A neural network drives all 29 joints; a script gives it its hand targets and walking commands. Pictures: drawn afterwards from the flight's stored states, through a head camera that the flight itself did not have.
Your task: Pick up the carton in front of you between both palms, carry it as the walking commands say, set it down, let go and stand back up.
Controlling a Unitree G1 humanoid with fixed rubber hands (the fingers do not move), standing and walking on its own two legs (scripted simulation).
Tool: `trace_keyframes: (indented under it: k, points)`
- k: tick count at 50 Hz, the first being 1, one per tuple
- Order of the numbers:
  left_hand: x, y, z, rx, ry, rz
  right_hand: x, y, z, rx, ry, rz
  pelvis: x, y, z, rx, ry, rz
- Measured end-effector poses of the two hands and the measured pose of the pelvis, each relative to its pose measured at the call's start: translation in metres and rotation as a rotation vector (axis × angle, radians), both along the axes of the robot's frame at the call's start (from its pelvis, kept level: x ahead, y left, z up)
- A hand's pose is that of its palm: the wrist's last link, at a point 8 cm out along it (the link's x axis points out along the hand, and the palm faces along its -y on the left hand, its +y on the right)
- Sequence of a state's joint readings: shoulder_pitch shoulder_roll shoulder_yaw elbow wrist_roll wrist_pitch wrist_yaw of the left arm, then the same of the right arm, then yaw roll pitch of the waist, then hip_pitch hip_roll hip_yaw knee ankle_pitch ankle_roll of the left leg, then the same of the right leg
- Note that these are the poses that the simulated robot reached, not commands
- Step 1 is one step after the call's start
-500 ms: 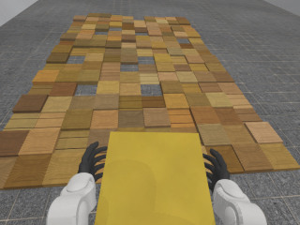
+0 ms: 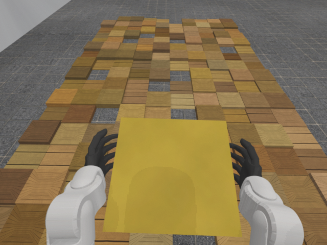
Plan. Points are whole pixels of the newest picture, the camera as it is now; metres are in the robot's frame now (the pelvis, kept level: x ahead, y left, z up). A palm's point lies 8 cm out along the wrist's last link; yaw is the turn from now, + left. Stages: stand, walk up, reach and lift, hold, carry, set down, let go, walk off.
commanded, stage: carry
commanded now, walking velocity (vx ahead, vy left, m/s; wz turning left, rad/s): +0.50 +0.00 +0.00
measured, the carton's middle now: (170, 183) +0.26 +0.01 +0.06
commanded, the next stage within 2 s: none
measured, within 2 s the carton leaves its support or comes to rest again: neither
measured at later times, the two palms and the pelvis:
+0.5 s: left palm (128, 60) +0.70 +0.18 +0.13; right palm (212, 66) +0.69 -0.13 +0.13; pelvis +0.34 +0.02 -0.01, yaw +0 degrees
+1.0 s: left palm (150, 23) +1.07 +0.14 +0.14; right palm (213, 29) +1.03 -0.16 +0.14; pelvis +0.71 +0.03 +0.02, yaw -2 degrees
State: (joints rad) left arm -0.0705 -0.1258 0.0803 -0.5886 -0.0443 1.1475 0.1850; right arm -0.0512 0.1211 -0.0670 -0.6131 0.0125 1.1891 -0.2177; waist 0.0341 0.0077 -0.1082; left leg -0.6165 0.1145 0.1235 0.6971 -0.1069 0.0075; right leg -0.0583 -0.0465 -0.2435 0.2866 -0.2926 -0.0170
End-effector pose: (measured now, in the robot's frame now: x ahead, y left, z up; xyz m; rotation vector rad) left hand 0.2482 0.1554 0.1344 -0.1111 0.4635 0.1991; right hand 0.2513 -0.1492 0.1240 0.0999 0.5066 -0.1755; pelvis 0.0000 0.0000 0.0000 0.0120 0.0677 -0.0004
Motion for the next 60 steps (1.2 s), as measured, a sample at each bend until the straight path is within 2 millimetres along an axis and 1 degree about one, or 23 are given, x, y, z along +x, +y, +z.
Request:
trace_keyframes:
  k: [3,6,8,11,15,18,21,23,26,28,30,33,35,38,42,44,46,49,52,54,56,59,60]
  points:
    - [0.062,0.009,-0.002,-0.006,-0.016,-0.007,0.059,0.007,0.002,-0.031,-0.018,-0.015,0.045,0.010,-0.010,-0.015,-0.010,-0.009]
    - [0.130,0.020,-0.013,-0.018,-0.016,-0.013,0.125,0.016,0.000,-0.061,-0.020,-0.031,0.093,0.021,-0.025,-0.004,-0.016,-0.018]
    - [0.175,0.025,-0.021,-0.013,0.007,-0.028,0.166,0.021,-0.003,-0.061,0.002,-0.051,0.116,0.029,-0.030,0.011,-0.009,-0.018]
    - [0.235,0.028,-0.026,-0.019,0.067,-0.030,0.213,0.025,-0.010,-0.013,0.061,-0.067,0.145,0.036,-0.021,0.002,0.009,-0.013]
    - [0.303,0.025,-0.024,-0.083,0.093,-0.009,0.270,0.024,-0.007,0.012,0.082,-0.102,0.187,0.040,-0.004,-0.016,0.031,-0.011]
    - [0.351,0.024,-0.017,-0.089,0.069,0.004,0.318,0.022,0.000,0.020,0.057,-0.110,0.224,0.038,0.002,-0.024,0.042,-0.006]
    - [0.397,0.024,-0.010,-0.078,0.037,0.023,0.370,0.021,0.005,0.030,0.027,-0.093,0.267,0.033,0.003,-0.017,0.045,0.000]
    - [0.426,0.025,-0.005,-0.064,0.013,0.039,0.406,0.022,0.005,0.042,0.005,-0.071,0.300,0.028,-0.001,-0.009,0.040,0.001]
    - [0.465,0.026,-0.002,-0.050,-0.015,0.070,0.461,0.023,-0.001,0.047,-0.015,-0.030,0.354,0.016,-0.011,0.016,0.004,0.007]
    - [0.488,0.027,-0.004,-0.043,-0.014,0.084,0.496,0.024,-0.008,0.045,-0.011,-0.013,0.386,0.010,-0.018,-0.002,-0.002,0.003]
    - [0.509,0.026,-0.013,-0.053,0.025,0.088,0.525,0.024,-0.016,0.038,0.028,-0.009,0.413,0.006,-0.017,-0.005,0.004,-0.001]
    - [0.542,0.027,-0.023,-0.060,0.083,0.114,0.564,0.025,-0.023,0.058,0.086,-0.012,0.452,0.002,-0.009,-0.001,0.016,-0.004]
    - [0.568,0.027,-0.023,-0.067,0.087,0.118,0.590,0.024,-0.023,0.071,0.092,-0.020,0.479,0.002,-0.005,0.005,0.025,-0.006]
    - [0.617,0.025,-0.015,-0.068,0.057,0.104,0.633,0.021,-0.016,0.071,0.061,-0.038,0.522,0.005,0.000,0.011,0.039,-0.014]
    - [0.691,0.018,-0.006,-0.062,0.011,0.046,0.692,0.013,-0.006,0.050,0.009,-0.079,0.588,0.015,-0.001,0.007,0.032,-0.021]
    - [0.729,0.009,-0.004,-0.064,0.005,-0.005,0.716,0.006,0.000,0.047,-0.001,-0.106,0.622,0.020,0.000,0.014,0.015,-0.027]
    - [0.763,0.000,-0.001,-0.051,0.019,-0.040,0.736,-0.001,0.005,0.060,0.011,-0.124,0.654,0.024,0.006,0.010,0.018,-0.028]
    - [0.810,-0.012,0.005,-0.041,0.058,-0.056,0.765,-0.012,0.012,0.066,0.046,-0.155,0.699,0.026,0.020,-0.004,0.030,-0.031]
    - [0.856,-0.021,0.011,-0.040,0.075,-0.062,0.803,-0.022,0.020,0.058,0.064,-0.184,0.745,0.024,0.030,-0.021,0.041,-0.033]
    - [0.885,-0.024,0.013,-0.037,0.078,-0.055,0.834,-0.026,0.024,0.050,0.069,-0.184,0.777,0.019,0.032,-0.027,0.043,-0.030]
    - [0.915,-0.025,0.011,-0.033,0.084,-0.039,0.869,-0.028,0.025,0.039,0.077,-0.167,0.810,0.011,0.032,-0.027,0.043,-0.025]
    - [0.959,-0.024,0.006,-0.026,0.097,-0.004,0.929,-0.027,0.021,0.035,0.090,-0.112,0.865,-0.004,0.029,-0.008,0.023,-0.028]
    - [0.974,-0.023,0.004,-0.026,0.097,0.011,0.951,-0.026,0.018,0.036,0.088,-0.088,0.885,-0.009,0.025,-0.006,0.009,-0.025]
